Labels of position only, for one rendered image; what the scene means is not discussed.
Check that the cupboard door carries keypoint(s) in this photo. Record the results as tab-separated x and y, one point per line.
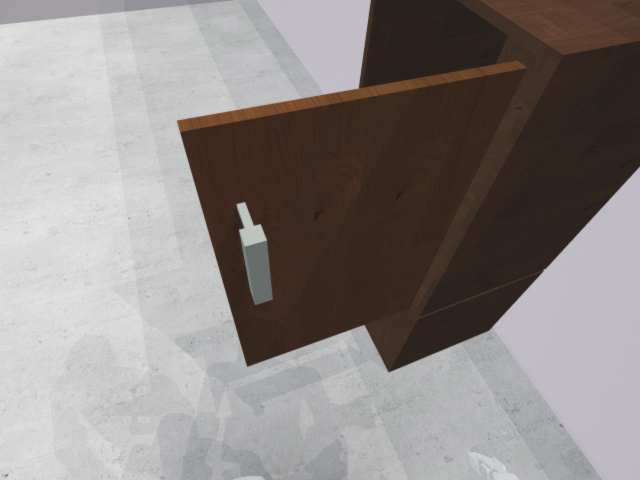
354	190

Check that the right robot hand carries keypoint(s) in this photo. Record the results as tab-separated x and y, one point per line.
489	469

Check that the handle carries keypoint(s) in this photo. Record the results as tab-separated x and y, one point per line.
255	250

